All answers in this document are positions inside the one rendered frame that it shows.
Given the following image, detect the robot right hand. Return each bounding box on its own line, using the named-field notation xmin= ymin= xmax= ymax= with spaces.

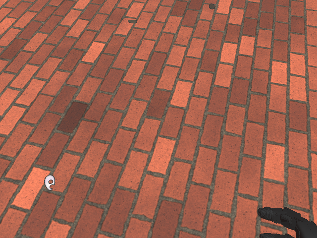
xmin=258 ymin=207 xmax=317 ymax=238

